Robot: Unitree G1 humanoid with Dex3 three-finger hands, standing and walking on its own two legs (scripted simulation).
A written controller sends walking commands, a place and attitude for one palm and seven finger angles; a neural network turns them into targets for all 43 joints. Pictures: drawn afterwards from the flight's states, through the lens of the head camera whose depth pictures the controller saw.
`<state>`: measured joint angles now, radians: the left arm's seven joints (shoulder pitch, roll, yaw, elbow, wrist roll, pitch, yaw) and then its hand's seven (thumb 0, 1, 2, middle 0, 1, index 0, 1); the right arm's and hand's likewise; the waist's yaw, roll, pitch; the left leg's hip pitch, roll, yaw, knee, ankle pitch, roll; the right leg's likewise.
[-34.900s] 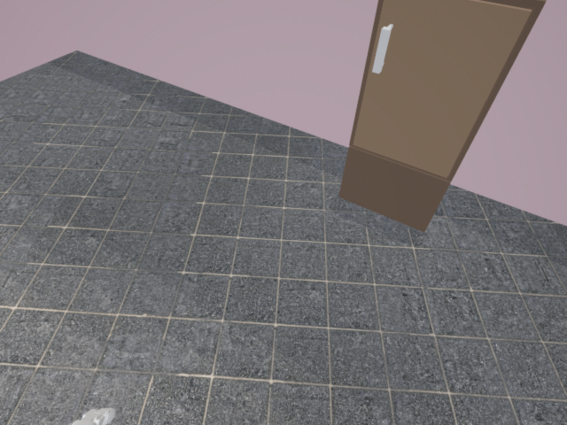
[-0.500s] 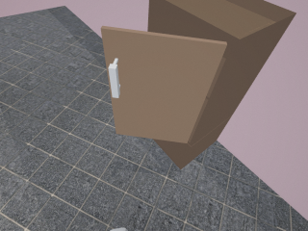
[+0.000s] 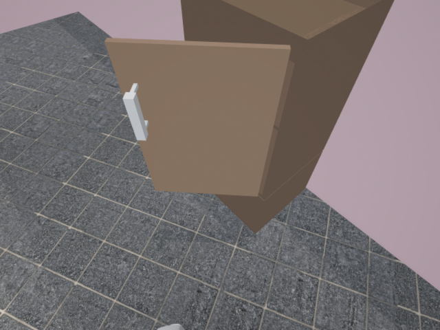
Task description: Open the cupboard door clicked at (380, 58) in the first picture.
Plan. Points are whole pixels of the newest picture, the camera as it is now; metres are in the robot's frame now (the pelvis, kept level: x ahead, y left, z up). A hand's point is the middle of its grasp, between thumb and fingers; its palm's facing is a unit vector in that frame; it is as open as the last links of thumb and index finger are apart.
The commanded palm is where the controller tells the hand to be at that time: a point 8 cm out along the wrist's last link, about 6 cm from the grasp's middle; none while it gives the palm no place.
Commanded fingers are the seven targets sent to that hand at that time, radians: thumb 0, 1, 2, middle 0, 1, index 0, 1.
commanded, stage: come to a stop and stand still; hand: left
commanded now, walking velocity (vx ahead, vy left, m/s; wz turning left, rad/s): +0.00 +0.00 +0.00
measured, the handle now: (138, 112) +0.60 +0.24 +0.02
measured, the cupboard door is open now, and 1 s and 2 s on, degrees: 45 45 45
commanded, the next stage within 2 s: look again from close up in 0.34 s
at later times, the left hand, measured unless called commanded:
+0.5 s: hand out of the picture +0.01 +0.16 -0.16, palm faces +0.01 -0.98 -0.21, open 7.3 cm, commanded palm none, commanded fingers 0.00 0.90 0.90 -0.20 -0.30 -0.20 -0.30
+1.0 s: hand out of the picture +0.01 +0.16 -0.16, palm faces +0.00 -0.98 -0.21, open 7.4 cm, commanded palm none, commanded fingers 0.00 0.90 0.90 -0.20 -0.30 -0.20 -0.30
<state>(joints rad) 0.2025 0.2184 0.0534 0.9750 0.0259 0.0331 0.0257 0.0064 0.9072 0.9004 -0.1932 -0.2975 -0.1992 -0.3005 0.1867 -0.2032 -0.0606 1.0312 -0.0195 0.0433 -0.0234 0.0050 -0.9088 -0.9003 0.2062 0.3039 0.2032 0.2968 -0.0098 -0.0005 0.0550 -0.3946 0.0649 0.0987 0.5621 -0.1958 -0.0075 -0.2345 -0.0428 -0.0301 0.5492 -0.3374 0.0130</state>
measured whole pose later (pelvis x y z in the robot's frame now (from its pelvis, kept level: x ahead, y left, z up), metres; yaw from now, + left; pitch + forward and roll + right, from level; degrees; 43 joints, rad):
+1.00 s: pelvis +0.00 -0.02 +0.01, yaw +0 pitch +0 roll +1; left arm 0.26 0.17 -0.02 1.09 0.01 -0.02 0.03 0.01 0.90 0.90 -0.20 -0.30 -0.20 -0.30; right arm 0.27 -0.17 0.02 1.10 -0.02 -0.02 -0.02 0.01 -0.91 -0.90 0.20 0.30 0.20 0.30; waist 0.00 0.00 0.04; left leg -0.20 0.00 0.05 0.46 -0.26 0.01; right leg -0.19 -0.02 -0.04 0.50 -0.30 -0.01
